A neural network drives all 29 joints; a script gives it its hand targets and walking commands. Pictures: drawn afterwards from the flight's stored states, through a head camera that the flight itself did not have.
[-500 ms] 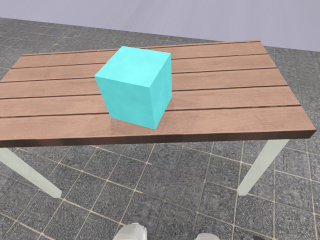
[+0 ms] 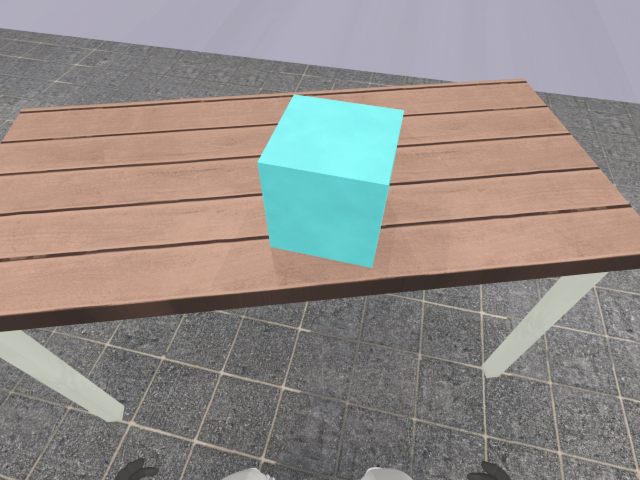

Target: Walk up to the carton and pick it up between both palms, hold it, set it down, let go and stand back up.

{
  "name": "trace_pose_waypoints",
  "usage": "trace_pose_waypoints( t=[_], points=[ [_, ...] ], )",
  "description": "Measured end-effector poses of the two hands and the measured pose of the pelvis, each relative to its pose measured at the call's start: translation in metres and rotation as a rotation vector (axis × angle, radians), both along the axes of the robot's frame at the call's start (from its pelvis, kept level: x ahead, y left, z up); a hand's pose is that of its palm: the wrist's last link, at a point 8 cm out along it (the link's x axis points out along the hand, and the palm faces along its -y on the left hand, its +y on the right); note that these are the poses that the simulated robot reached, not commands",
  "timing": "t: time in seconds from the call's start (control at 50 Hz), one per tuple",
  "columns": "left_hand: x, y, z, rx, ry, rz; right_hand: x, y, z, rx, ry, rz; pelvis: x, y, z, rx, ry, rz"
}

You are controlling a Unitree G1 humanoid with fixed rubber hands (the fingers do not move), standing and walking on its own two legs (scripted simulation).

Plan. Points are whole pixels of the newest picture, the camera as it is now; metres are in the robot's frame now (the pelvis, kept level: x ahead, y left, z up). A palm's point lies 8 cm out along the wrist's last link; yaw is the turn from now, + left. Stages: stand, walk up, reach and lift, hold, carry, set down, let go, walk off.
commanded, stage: walk up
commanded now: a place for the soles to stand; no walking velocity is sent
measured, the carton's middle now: (333, 182) +0.55 -0.03 +0.04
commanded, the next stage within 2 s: none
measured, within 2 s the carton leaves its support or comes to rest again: neither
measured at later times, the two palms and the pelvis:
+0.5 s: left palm out of the picture +0.10 +0.26 -0.10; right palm out of the picture +0.03 -0.25 -0.09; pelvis +0.01 +0.02 +0.03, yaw -5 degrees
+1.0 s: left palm out of the picture +0.13 +0.23 -0.10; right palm out of the picture +0.09 -0.26 -0.09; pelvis +0.04 +0.00 +0.03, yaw -4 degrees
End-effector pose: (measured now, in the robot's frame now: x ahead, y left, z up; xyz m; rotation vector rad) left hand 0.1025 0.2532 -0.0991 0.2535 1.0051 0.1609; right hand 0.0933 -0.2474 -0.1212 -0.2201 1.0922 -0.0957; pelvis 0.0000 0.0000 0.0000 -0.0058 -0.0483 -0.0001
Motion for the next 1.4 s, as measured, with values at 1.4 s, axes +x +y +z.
trace_pose_waypoints(
  t=[1.4],
  points=[
    [0.021, -0.027, 0.005, -0.059, 0.130, -0.025, -0.037, -0.020, 0.027, -0.006, 0.118, -0.132, 0.039, -0.012, 0.031, 0.020, 0.004, -0.047]
  ],
)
